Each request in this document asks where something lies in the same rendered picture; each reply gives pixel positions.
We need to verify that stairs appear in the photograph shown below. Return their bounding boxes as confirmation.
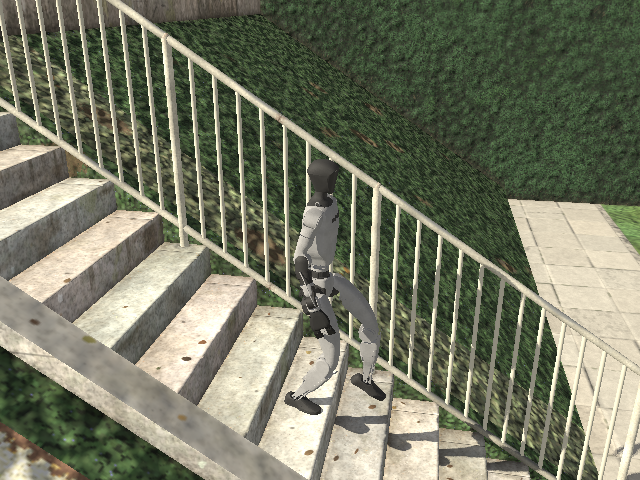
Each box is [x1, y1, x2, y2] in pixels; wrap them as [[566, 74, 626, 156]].
[[0, 112, 531, 480]]

